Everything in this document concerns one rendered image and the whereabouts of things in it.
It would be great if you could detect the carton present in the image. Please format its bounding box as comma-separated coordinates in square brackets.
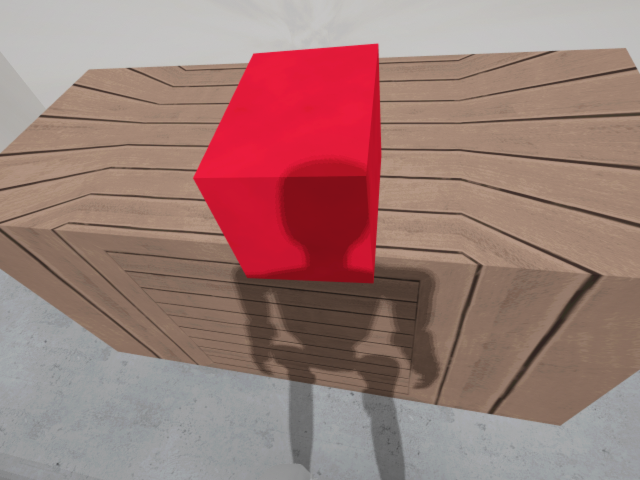
[193, 44, 381, 283]

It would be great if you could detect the pedestal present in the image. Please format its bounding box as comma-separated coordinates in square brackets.
[0, 48, 640, 426]

